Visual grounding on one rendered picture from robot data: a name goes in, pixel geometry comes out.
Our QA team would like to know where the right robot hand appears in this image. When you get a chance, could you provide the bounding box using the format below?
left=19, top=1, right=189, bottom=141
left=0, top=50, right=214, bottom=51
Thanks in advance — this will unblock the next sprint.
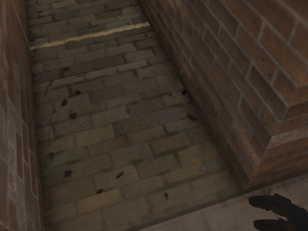
left=248, top=193, right=308, bottom=231

